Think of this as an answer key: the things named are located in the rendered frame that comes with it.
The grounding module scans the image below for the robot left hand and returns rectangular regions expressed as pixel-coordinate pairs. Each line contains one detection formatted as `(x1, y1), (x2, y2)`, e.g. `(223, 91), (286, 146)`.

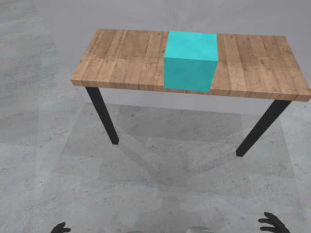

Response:
(51, 222), (71, 233)

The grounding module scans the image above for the carton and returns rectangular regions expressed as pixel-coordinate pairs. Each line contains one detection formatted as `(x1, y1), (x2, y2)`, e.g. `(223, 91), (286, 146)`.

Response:
(164, 31), (218, 92)

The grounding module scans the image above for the table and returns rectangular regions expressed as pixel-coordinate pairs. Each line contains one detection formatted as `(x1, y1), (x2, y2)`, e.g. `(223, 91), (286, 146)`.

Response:
(70, 29), (311, 157)

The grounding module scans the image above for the robot right hand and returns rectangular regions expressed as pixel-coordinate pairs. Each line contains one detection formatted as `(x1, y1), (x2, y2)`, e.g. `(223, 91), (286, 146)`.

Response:
(258, 212), (290, 233)

